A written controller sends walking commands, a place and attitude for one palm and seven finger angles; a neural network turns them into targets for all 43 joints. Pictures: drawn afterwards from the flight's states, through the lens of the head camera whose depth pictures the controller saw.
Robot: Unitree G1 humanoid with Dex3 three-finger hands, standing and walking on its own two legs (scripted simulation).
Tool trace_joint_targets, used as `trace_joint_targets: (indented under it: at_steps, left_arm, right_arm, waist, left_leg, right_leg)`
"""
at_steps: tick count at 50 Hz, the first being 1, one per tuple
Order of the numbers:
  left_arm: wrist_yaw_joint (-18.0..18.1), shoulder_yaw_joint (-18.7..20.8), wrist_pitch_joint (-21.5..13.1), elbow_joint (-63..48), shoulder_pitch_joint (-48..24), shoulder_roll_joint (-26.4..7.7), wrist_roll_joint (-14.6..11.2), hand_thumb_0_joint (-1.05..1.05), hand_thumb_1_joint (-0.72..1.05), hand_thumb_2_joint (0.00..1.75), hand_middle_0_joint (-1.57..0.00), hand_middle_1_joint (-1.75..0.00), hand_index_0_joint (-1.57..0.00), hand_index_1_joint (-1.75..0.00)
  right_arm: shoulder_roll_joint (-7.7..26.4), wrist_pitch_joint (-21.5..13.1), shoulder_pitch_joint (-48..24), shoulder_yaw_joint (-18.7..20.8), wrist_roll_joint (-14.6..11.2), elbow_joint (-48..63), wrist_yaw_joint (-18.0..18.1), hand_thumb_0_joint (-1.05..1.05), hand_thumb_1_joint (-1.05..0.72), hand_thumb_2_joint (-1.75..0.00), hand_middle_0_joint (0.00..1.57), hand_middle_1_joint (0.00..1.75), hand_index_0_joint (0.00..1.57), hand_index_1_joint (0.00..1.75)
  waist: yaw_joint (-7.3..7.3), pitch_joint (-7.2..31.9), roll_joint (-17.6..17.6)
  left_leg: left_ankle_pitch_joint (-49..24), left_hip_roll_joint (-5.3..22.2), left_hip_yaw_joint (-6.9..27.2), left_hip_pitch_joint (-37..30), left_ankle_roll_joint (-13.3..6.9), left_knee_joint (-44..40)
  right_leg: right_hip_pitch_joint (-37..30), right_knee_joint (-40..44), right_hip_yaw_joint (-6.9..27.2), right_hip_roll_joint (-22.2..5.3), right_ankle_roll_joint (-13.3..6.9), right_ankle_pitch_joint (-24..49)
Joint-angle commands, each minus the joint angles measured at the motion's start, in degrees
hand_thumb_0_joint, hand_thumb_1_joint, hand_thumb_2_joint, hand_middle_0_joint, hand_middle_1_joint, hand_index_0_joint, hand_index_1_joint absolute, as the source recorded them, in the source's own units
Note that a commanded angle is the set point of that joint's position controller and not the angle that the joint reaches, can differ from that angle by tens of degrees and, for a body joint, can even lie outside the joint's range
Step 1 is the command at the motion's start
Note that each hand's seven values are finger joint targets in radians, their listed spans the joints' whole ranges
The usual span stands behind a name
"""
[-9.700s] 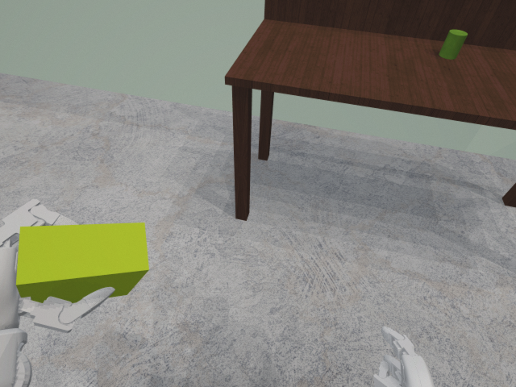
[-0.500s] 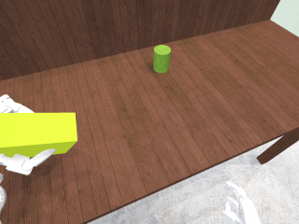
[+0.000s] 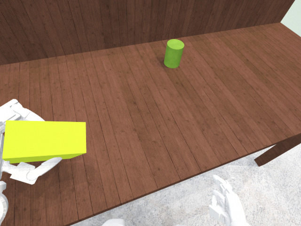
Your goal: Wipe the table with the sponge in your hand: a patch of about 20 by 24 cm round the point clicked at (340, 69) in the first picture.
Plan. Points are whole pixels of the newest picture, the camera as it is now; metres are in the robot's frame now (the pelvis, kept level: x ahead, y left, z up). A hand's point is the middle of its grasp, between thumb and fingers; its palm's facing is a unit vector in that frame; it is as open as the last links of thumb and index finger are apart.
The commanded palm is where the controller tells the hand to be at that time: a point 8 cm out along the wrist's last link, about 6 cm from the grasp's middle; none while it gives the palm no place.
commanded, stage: shuffle to correct the standing spot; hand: left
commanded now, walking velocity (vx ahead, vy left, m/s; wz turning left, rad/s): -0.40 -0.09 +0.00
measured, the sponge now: (56, 143) +0.24 +0.22 +0.13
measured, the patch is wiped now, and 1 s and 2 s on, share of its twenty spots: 0.00 0.00 0.00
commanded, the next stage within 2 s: come to a stop and stand still in 0.22 s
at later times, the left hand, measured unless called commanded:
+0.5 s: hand (17, 192) +0.14 +0.23 +0.16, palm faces +0.37 -0.81 -0.46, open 9.6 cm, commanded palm +0.09 +0.25 +0.18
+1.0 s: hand (2, 201) +0.13 +0.23 +0.18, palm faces +0.31 -0.80 -0.51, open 9.6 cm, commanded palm +0.08 +0.27 +0.18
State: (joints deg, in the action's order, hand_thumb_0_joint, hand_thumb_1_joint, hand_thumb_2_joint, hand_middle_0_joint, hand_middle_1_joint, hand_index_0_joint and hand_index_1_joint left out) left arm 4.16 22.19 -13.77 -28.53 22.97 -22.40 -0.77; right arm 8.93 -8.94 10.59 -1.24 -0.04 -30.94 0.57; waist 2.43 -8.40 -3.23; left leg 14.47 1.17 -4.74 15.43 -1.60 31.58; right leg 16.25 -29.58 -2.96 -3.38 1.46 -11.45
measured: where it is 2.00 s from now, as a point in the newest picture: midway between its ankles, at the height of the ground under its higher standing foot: outside the picture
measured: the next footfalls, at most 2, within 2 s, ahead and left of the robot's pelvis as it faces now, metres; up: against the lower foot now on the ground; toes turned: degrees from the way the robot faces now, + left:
right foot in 0.50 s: -0.04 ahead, -0.13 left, +0.00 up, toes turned -1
left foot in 0.68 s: -0.01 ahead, +0.07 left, +0.00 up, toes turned -1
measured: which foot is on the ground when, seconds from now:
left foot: down 0.00-0.52, up 0.54-0.66, down 0.68-1.00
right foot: down 0.00-0.32, up 0.34-0.48, down 0.50-1.00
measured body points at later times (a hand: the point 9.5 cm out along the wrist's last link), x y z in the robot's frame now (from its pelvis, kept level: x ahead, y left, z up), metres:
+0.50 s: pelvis -0.07 -0.03 -0.01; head -0.02 +0.01 +0.43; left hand +0.12 +0.27 +0.19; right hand +0.09 -0.24 -0.08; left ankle +0.03 +0.10 -0.73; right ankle -0.09 -0.16 -0.73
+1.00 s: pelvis -0.08 -0.01 -0.01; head -0.05 +0.01 +0.44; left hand +0.10 +0.28 +0.20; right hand +0.07 -0.24 -0.09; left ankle -0.05 +0.07 -0.73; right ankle -0.08 -0.13 -0.73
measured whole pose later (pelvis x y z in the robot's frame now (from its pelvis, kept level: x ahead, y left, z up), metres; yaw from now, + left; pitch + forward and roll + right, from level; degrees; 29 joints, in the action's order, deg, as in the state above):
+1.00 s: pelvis -0.08 -0.01 -0.01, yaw +0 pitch +0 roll -3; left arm 4.3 24.8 -13.8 -33.2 31.6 -25.4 -2.7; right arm 11.4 -6.9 14.4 0.4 -2.0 -32.7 -0.4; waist -0.8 -3.1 2.1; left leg 17.8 -0.9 2.2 20.5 -2.6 38.0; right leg 14.6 -30.1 -4.2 1.7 -0.3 -15.4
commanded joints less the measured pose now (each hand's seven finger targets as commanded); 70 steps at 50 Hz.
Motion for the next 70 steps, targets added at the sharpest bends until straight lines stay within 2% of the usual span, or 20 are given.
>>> trace_joint_targets:
  at_steps: [1, 8, 12, 17, 20, 23, 26, 28, 33, 35, 37, 41, 47, 51, 52, 53, 55, 59, 65, 70]
  left_arm:
    - [0.8, 6.6, -5.3, -17.2, -3.2, -8.5, -1.5, 0.0, 0.1, 1.3, -1.2, -1.6, -1.2, -1.6]
    - [0.8, 10.9, -7.7, -21.2, 0.3, -11.5, -3.3, 0.0, 0.1, 1.3, -1.2, -1.6, -1.2, -1.6]
    - [0.7, 12.0, -6.3, -16.3, 0.6, -11.4, -3.6, 0.0, 0.1, 1.3, -1.2, -1.6, -1.2, -1.6]
    - [0.1, 12.1, -7.7, -13.8, 0.2, -11.0, -3.6, 0.0, 0.1, 1.3, -1.2, -1.6, -1.2, -1.6]
    - [0.1, 10.1, -7.5, -15.0, 1.2, -8.7, -2.7, 0.0, 0.1, 1.3, -1.2, -1.6, -1.2, -1.6]
    - [-0.1, 7.7, -5.5, -20.7, -0.9, -9.9, -1.8, 0.0, 0.1, 1.3, -1.2, -1.6, -1.2, -1.6]
    - [0.2, 7.2, -3.8, -17.6, -3.9, -12.0, -1.6, 0.0, 0.1, 1.3, -1.2, -1.6, -1.2, -1.6]
    - [0.8, 5.1, -2.0, -15.2, -6.2, -8.9, -2.5, 0.0, 0.1, 1.3, -1.2, -1.6, -1.2, -1.6]
    - [2.8, 7.7, -2.8, -10.7, -2.5, -9.1, -2.2, 0.0, 0.1, 1.3, -1.2, -1.6, -1.2, -1.6]
    - [3.8, 8.6, -3.4, -11.5, -3.0, -10.3, -1.0, 0.0, 0.1, 1.3, -1.2, -1.6, -1.2, -1.6]
    - [2.0, 8.1, -3.1, -17.1, -4.7, -11.6, -1.4, 0.0, 0.1, 1.3, -1.2, -1.6, -1.2, -1.6]
    - [1.9, 6.8, -3.1, -20.7, 2.0, -9.3, -1.0, 0.0, 0.1, 1.3, -1.2, -1.6, -1.2, -1.6]
    - [1.8, 9.4, -0.6, -8.1, 8.5, -9.1, -3.3, 0.0, 0.1, 1.3, -1.2, -1.6, -1.2, -1.6]
    - [2.4, 6.9, -0.6, -7.1, 0.1, -7.9, -3.0, 0.0, 0.1, 1.3, -1.2, -1.6, -1.2, -1.6]
    - [2.1, 36.8, -7.0, -14.6, -52.0, -51.2, 3.7, 0.0, 0.1, 1.3, -1.2, -1.6, -1.2, -1.6]
    - [-0.3, 10.8, -4.7, 13.6, -22.1, -15.5, -1.0, 0.0, 0.1, 1.3, -1.2, -1.6, -1.2, -1.6]
    - [-0.1, -1.2, -4.3, 6.2, -16.3, -3.5, -1.7, 0.0, 0.1, 1.3, -1.2, -1.6, -1.2, -1.6]
    - [1.1, -4.2, -6.7, -13.4, -16.7, -3.6, -0.6, 0.0, 0.1, 1.3, -1.2, -1.6, -1.2, -1.6]
    - [3.6, 15.6, -7.7, -14.9, 0.0, -17.6, -1.6, 0.0, 0.1, 1.3, -1.2, -1.6, -1.2, -1.6]
    - [1.9, 12.8, -6.5, -8.0, 1.4, -11.9, -3.1, 0.0, 0.1, 1.3, -1.2, -1.6, -1.2, -1.6]
  right_arm:
    - [8.3, -3.1, -2.8, 2.7, -0.3, 10.0, 0.0, 0.0, -0.9, -0.9, 0.2, 0.3, 0.2, 0.3]
    - [8.0, -4.9, -0.5, 3.8, 0.0, 8.2, 0.8, 0.0, -0.9, -0.9, 0.2, 0.3, 0.2, 0.3]
    - [7.2, -3.6, -1.5, 3.8, 0.6, 6.0, 1.9, 0.0, -0.9, -0.9, 0.2, 0.3, 0.2, 0.3]
    - [7.5, -4.4, -3.3, 3.3, 0.9, 7.4, 2.5, 0.0, -0.9, -0.9, 0.2, 0.3, 0.2, 0.3]
    - [9.6, -4.5, -0.8, 5.4, -0.9, 7.8, 0.1, 0.0, -0.9, -0.9, 0.2, 0.3, 0.2, 0.3]
    - [10.6, -4.1, 0.2, 5.4, -0.9, 8.5, -1.0, 0.0, -0.9, -0.9, 0.2, 0.3, 0.2, 0.3]
    - [8.3, -3.2, -0.7, 3.5, -0.7, 7.5, -1.1, 0.0, -0.9, -0.9, 0.2, 0.3, 0.2, 0.3]
    - [9.8, -3.6, -0.9, 4.7, -1.6, 6.0, -0.2, 0.0, -0.9, -0.9, 0.2, 0.3, 0.2, 0.3]
    - [8.2, -3.4, -2.0, 3.0, -1.1, 3.5, 0.5, 0.0, -0.9, -0.9, 0.2, 0.3, 0.2, 0.3]
    - [10.0, -4.4, -3.3, 4.6, -0.9, 5.3, 0.5, 0.0, -0.9, -0.9, 0.2, 0.3, 0.2, 0.3]
    - [9.0, -3.9, -3.6, 4.4, -0.3, 6.1, -0.2, 0.0, -0.9, -0.9, 0.2, 0.3, 0.2, 0.3]
    - [10.0, -4.2, -2.0, 4.6, -0.9, 7.1, -1.4, 0.0, -0.9, -0.9, 0.2, 0.3, 0.2, 0.3]
    - [10.6, -0.4, 2.1, 6.0, -2.8, 6.8, -0.5, 0.0, -0.9, -0.9, 0.2, 0.3, 0.2, 0.3]
    - [9.7, -0.2, -0.7, 4.2, -1.9, 5.0, 1.0, 0.0, -0.9, -0.9, 0.2, 0.3, 0.2, 0.3]
    - [11.2, -4.4, 3.4, 4.6, 1.9, 2.8, 1.8, 0.0, -0.9, -0.9, 0.2, 0.3, 0.2, 0.3]
    - [4.2, -5.0, -0.3, 0.4, -1.5, 4.1, 1.2, 0.0, -0.9, -0.9, 0.2, 0.3, 0.2, 0.3]
    - [7.9, -5.3, -2.1, 2.7, -2.1, 4.4, 0.3, 0.0, -0.9, -0.9, 0.2, 0.3, 0.2, 0.3]
    - [9.2, -6.4, -3.6, 3.3, -1.0, 5.3, -1.7, 0.0, -0.9, -0.9, 0.2, 0.3, 0.2, 0.3]
    - [9.3, -4.6, -4.2, 3.3, -0.1, 6.3, -1.5, 0.0, -0.9, -0.9, 0.2, 0.3, 0.2, 0.3]
    - [9.0, -1.6, -2.3, 3.7, -0.4, 6.8, -0.8, 0.0, -0.9, -0.9, 0.2, 0.3, 0.2, 0.3]
  waist:
    - [0.33, 12.6, 11.0]
    - [-0.56, 16.0, 0.6]
    - [-1.32, 15.8, -5.4]
    - [-2.17, 12.1, 16.1]
    - [-0.77, 14.9, 15.6]
    - [-0.71, 15.5, 16.4]
    - [-1.78, 12.3, -1.7]
    - [-2.5, 7.2, -10.8]
    - [-3.58, 8.4, 12.7]
    - [-1.87, 11.6, 17.6]
    - [-2.04, 12.8, 18.6]
    - [-2.02, 15.3, 14.9]
    - [-3.83, 14.1, -5.5]
    - [-4.07, 10.4, 3.7]
    - [1.52, 4.2, -7.5]
    - [-1.95, 9.9, -9.5]
    - [-1.46, 9.8, 4.0]
    - [-0.57, 12.2, 20.6]
    - [0.01, 18.4, 7.0]
    - [-1.71, 17.4, 11.3]
  left_leg:
    - [-10.3, 11.2, 8.9, 6.5, -1.1, -6.1]
    - [9.7, 0.4, 4.9, -0.5, 1.8, 9.3]
    - [8.1, 0.6, 5.6, -3.8, 1.3, 5.6]
    - [16.0, 21.6, 27.3, 17.8, -9.2, -22.5]
    - [11.1, 14.2, 12.5, 9.5, -6.3, -12.5]
    - [21.4, 8.3, 11.1, 7.0, -1.9, -3.8]
    - [15.5, -2.6, 1.4, 9.7, 1.9, 26.6]
    - [11.0, -0.4, 10.2, 10.7, 2.2, 38.6]
    - [-2.0, -1.0, 5.8, -1.7, 0.5, -11.7]
    - [-19.7, 10.7, 21.0, -10.9, -4.1, -10.8]
    - [-13.3, 10.8, 26.2, -6.1, -3.9, -13.8]
    - [-12.3, 7.1, 17.9, -4.0, -3.0, -6.6]
    - [7.6, -1.3, 8.6, 0.5, -0.3, 8.5]
    - [3.8, 1.5, 10.7, -3.5, -1.3, -1.4]
    - [-2.4, 0.1, 8.1, 8.9, 0.0, 1.3]
    - [-3.0, -3.7, 8.7, -0.5, 0.6, 3.1]
    - [-4.1, -1.6, 7.5, -6.5, 0.5, -2.4]
    - [-1.2, 4.7, 15.2, 1.3, -1.9, -13.2]
    - [-9.1, 4.7, 14.1, 0.6, 0.7, -11.0]
    - [-27.3, 6.3, 13.2, -7.0, 3.8, -9.1]
  right_leg:
    - [-11.0, -0.7, 0.1, -1.0, -3.0, 9.8]
    - [5.3, 10.7, 12.3, -10.8, -10.2, 1.8]
    - [9.4, 11.6, 9.6, -11.3, -9.4, -7.3]
    - [-0.9, -29.6, 3.8, 3.6, -1.3, -14.3]
    - [0.5, -20.7, 1.0, 4.1, -1.4, -15.8]
    - [-7.5, 1.9, -2.2, 3.4, -2.8, -10.2]
    - [-4.0, 14.6, 9.8, -8.0, -9.8, -4.2]
    - [6.8, 18.2, 24.0, -18.3, -17.0, -9.5]
    - [-1.7, -4.6, 1.8, -1.8, -5.0, 3.0]
    - [6.6, -13.3, 1.3, 2.8, -2.4, -11.4]
    - [4.5, -12.7, 2.7, 3.0, -2.3, -17.0]
    - [-4.9, 3.1, 0.9, 3.4, -3.0, -2.9]
    - [-1.0, 8.5, 10.7, -6.8, -9.3, 0.3]
    - [5.4, 1.8, 6.4, -3.2, -7.0, -1.2]
    - [2.9, 12.5, 12.1, -1.9, -3.3, 3.3]
    - [5.0, 11.6, 12.4, -5.5, -5.9, -1.2]
    - [1.1, 9.1, 14.5, -4.7, -6.9, 1.0]
    - [-8.2, 0.3, 4.6, 1.4, -3.1, -1.3]
    - [-12.3, 1.5, 2.3, 1.5, -3.1, 2.6]
    - [-5.4, 1.0, 0.4, 2.6, -2.5, -0.4]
